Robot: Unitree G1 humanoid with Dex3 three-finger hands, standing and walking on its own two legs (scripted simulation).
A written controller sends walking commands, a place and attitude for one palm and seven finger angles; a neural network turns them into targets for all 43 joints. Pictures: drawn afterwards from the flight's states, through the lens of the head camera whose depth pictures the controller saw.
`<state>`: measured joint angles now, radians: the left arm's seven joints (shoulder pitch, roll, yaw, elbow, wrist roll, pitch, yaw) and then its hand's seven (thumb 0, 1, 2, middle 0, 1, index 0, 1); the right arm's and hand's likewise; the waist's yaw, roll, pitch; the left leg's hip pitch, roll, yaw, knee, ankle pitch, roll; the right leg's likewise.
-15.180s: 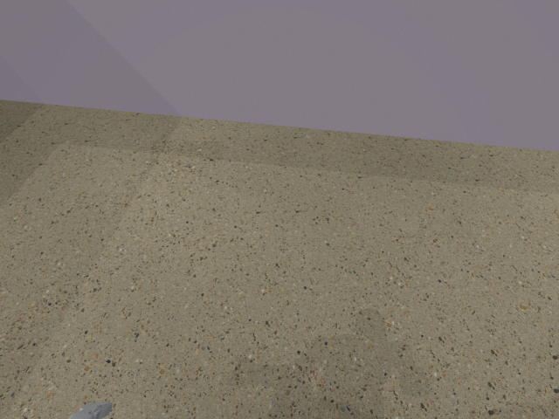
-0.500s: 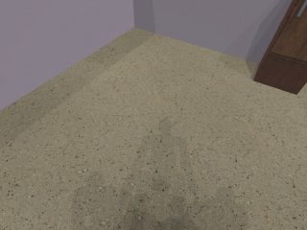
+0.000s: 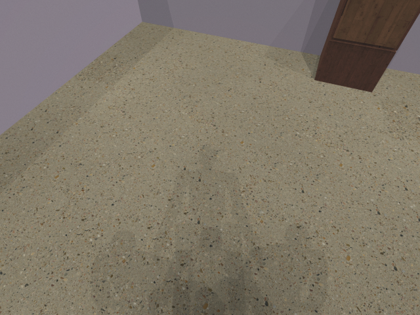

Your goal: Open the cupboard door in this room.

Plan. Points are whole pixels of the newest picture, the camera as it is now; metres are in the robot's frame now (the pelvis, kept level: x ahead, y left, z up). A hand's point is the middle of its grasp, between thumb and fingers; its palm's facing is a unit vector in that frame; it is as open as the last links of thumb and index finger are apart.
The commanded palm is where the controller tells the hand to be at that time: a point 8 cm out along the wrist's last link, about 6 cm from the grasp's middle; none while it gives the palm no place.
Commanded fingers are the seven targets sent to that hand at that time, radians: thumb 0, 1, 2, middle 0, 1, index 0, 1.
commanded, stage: turn or walk to find it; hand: left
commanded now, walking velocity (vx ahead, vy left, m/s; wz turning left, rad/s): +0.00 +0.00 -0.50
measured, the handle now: out of the picture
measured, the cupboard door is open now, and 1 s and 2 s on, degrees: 0 0 0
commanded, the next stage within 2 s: stand and wait in 0.14 s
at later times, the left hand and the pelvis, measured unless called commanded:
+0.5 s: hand out of the picture +0.04 +0.21 -0.16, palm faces +0.04 -0.98 -0.19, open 7.4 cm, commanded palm none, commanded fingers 0.00 0.90 0.90 -0.20 -0.30 -0.20 -0.30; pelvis +0.00 +0.02 +0.01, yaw +0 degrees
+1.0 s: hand out of the picture +0.02 +0.22 -0.17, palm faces +0.12 -0.96 -0.24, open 7.4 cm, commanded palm none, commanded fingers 0.00 0.90 0.90 -0.20 -0.30 -0.20 -0.30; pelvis +0.01 +0.02 +0.00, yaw +5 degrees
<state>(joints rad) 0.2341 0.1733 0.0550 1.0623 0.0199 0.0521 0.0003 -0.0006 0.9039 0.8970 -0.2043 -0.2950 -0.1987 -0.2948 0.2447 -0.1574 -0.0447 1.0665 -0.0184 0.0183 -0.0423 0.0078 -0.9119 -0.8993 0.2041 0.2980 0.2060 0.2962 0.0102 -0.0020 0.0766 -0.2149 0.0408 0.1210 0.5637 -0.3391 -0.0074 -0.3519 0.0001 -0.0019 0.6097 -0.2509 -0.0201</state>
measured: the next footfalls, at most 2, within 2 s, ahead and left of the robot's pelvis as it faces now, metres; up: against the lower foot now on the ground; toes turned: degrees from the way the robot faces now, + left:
left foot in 0.36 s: +0.02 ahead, +0.14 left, +0.00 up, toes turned +1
right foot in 1.46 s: +0.06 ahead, -0.11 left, +0.00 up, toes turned +16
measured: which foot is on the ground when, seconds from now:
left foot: down 0.00-0.06, up 0.08-0.34, down 0.36-1.00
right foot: down 0.00-1.00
